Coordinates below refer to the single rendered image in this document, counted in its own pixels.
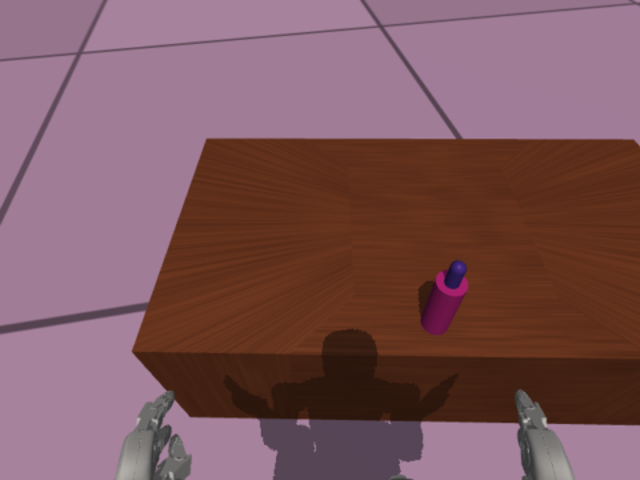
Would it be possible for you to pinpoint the left robot hand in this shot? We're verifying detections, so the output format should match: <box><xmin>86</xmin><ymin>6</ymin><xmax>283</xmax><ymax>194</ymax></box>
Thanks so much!
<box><xmin>115</xmin><ymin>390</ymin><xmax>192</xmax><ymax>480</ymax></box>

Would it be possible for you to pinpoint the bottle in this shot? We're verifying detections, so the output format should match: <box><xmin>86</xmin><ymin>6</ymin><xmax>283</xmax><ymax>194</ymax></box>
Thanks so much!
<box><xmin>421</xmin><ymin>260</ymin><xmax>468</xmax><ymax>335</ymax></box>

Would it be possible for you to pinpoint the right robot hand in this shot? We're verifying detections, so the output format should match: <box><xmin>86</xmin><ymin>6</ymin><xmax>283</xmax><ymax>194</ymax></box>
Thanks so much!
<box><xmin>515</xmin><ymin>390</ymin><xmax>575</xmax><ymax>480</ymax></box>

